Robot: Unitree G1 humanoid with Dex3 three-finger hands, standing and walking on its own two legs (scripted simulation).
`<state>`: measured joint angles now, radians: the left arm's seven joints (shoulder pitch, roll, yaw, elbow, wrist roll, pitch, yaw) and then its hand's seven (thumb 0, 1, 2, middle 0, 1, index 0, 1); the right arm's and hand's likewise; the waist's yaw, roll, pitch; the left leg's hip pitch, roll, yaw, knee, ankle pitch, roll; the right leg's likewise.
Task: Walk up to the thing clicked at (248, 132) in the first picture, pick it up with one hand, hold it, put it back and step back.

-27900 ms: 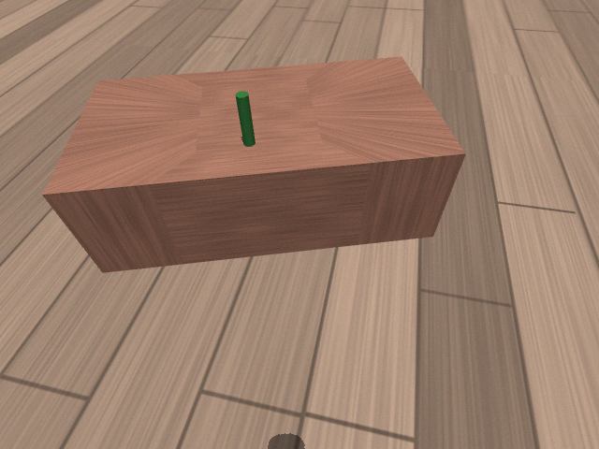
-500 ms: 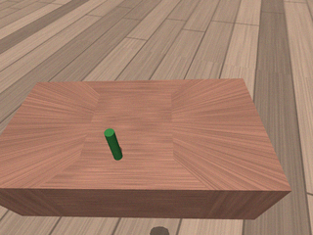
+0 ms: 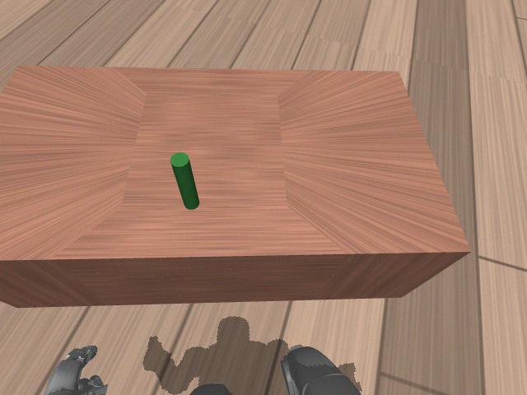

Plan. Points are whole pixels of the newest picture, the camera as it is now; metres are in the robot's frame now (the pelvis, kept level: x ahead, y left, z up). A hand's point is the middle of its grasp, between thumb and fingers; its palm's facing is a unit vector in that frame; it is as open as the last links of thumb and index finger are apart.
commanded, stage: step back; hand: left
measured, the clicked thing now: (186, 183) +0.59 +0.18 -0.22
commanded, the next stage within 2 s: none
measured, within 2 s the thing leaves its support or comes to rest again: neither
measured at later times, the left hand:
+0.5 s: hand out of the picture +0.04 +0.26 -0.14, palm faces -0.05 -0.92 -0.40, open 7.4 cm
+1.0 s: hand out of the picture -0.15 +0.24 -0.15, palm faces -0.12 -0.91 -0.40, open 7.4 cm
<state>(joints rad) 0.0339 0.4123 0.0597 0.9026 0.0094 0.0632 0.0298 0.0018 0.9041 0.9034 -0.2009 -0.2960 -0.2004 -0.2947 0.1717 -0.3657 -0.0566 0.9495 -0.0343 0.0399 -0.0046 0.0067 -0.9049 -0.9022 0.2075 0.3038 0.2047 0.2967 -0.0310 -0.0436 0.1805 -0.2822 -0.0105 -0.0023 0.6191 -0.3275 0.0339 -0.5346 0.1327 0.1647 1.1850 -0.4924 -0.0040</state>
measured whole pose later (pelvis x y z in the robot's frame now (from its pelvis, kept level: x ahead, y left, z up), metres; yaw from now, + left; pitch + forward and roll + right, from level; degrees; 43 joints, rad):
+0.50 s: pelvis -0.10 +0.00 -0.01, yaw -2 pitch -1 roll +0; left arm 0.12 0.36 0.05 0.77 0.03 0.05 0.01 0.00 0.90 0.90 -0.21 -0.30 -0.21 -0.30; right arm 0.14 -0.40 -0.04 0.87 0.00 0.04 -0.02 0.01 -0.91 -0.90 0.21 0.30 0.20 0.30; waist 0.01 0.01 0.18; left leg -0.31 -0.05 -0.05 0.79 -0.45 -0.01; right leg -0.35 0.00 0.04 0.66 -0.29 0.00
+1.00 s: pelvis -0.24 -0.03 -0.01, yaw -7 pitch -3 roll -1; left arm 0.22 0.37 0.07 0.86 0.04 0.05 -0.02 0.00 0.90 0.90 -0.20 -0.30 -0.20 -0.29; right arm 0.11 -0.42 -0.07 0.83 -0.01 0.06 -0.02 0.01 -0.90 -0.90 0.21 0.30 0.21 0.30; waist 0.02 0.05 0.17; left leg -0.50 0.01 -0.09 0.87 -0.43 -0.01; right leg -0.26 0.03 0.04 0.71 -0.40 0.00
